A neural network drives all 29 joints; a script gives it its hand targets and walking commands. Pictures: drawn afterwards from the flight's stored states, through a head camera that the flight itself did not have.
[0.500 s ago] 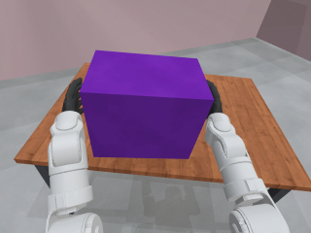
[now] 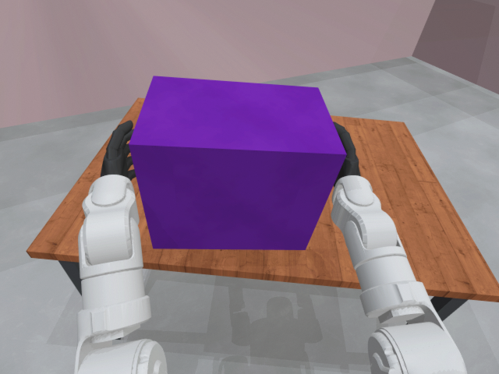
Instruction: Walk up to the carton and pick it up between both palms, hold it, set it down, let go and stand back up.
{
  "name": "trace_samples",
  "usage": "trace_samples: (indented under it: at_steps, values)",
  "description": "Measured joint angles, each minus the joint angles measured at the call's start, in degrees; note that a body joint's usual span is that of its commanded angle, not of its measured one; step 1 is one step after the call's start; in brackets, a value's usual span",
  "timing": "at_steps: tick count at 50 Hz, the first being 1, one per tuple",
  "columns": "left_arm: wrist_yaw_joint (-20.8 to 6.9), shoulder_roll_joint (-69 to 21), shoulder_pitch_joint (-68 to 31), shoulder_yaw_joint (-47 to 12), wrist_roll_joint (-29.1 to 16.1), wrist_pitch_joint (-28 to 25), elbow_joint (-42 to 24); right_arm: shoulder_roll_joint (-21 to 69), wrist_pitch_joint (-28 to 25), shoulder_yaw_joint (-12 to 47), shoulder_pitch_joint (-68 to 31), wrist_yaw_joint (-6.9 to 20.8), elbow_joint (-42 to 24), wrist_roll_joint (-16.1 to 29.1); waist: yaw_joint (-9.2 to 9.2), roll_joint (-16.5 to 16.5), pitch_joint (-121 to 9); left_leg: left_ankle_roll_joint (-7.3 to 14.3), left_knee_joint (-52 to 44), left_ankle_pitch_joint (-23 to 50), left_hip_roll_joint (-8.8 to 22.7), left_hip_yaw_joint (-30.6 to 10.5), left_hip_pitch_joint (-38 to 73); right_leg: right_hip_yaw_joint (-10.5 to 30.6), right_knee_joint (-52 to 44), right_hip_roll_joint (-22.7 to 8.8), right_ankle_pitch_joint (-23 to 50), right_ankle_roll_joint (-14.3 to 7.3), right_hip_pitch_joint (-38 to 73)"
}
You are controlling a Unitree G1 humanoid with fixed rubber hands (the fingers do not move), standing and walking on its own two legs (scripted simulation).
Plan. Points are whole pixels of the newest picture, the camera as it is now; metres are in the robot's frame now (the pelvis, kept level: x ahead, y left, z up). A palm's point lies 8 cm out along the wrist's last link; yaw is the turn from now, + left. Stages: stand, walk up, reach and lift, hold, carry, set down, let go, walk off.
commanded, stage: hold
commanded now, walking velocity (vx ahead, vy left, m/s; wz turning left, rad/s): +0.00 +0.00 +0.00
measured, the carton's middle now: (234, 169) +0.38 +0.01 +0.16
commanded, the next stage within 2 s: none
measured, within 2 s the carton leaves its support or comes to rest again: neither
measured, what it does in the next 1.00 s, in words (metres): stands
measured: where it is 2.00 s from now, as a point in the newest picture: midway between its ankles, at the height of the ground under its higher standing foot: outside the picture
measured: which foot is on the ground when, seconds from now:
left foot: down 0.00-1.00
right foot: down 0.00-1.00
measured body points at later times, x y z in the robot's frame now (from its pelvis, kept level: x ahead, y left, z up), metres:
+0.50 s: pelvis +0.00 -0.01 +0.00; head -0.03 +0.02 +0.45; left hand +0.37 +0.18 +0.18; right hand +0.37 -0.16 +0.17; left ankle +0.02 +0.10 -0.75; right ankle +0.04 -0.10 -0.75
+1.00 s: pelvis +0.01 +0.00 +0.00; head -0.03 +0.03 +0.45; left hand +0.36 +0.17 +0.18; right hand +0.36 -0.17 +0.17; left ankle +0.02 +0.10 -0.75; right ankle +0.04 -0.10 -0.75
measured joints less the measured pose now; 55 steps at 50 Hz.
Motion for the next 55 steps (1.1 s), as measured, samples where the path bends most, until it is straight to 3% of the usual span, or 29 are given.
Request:
trace_samples:
  at_steps: [19,42,48,55]
  values:
    - [-0.49,-0.03,-1.74,1.1,0.65,-1.12,3.29,0.21,-0.96,-0.36,-0.75,-0.25,2.35,-0.71,-0.18,-0.09,-0.23,-0.3,-0.45,0.15,0.23,-0.05,0.24,-0.06,0.48,0.21,-0.38,-0.36,-0.2]
    - [-0.67,0.54,0.41,0.06,-0.25,-0.93,0.24,0.3,-1.01,1.01,1.33,-1.22,-0.83,0.53,-0.75,-0.25,0.36,-0.28,0.44,-0.54,0.14,-0.75,0.28,-0.75,0.03,0.15,-0.61,-0.13,0.71]
    - [0.02,-0.52,3.31,-1.78,0.33,1.09,-4.69,-0.2,-0.61,1.14,3.61,-0.18,-3.51,1.79,-1.77,0.08,0.39,-0.34,0.54,-0.75,0.23,-0.79,1.01,-0.77,-0.75,0.27,-0.35,-0.14,1.85]
    - [-0.05,-1.64,2.72,-1.22,1.46,2.07,-3.04,-0.5,0.24,0.87,3.53,0.59,-1.94,0.36,-1.37,0.21,0.63,-0.22,-0.51,-0.12,0.3,0.16,1.85,0.14,-0.18,0.31,-0.23,-0.3,1.61]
